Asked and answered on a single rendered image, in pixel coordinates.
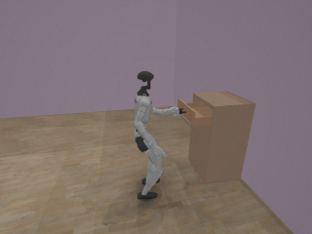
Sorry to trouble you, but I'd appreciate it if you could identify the right robot forearm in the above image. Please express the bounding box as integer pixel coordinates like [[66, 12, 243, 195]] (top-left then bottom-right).
[[136, 122, 156, 149]]

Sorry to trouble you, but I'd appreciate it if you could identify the robot right hand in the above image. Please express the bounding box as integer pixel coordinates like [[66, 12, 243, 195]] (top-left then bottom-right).
[[152, 145, 169, 163]]

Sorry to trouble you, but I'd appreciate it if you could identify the robot right shin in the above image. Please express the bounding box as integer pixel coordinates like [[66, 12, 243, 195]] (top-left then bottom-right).
[[142, 168, 162, 195]]

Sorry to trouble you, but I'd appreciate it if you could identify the robot left hand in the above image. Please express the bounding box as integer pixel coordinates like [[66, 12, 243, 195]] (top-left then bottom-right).
[[169, 107, 179, 117]]

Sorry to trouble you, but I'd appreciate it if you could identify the right robot upper arm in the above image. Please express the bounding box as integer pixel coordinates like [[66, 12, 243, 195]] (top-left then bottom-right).
[[134, 97, 150, 127]]

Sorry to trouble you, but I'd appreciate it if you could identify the drawer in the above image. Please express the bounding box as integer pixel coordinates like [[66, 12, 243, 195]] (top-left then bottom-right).
[[177, 98, 213, 127]]

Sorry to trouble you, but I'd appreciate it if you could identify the robot right thigh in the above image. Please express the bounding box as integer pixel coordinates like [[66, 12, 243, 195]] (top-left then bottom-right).
[[137, 137, 162, 173]]

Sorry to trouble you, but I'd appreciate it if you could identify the left robot forearm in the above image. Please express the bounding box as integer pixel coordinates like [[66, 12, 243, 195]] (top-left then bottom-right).
[[151, 107, 170, 116]]

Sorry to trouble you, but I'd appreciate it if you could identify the handle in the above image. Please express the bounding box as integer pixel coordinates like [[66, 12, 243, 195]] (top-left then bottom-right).
[[178, 108, 186, 114]]

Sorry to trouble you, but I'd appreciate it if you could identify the cabinet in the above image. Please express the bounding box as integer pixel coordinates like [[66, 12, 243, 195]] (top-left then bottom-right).
[[188, 91, 256, 184]]

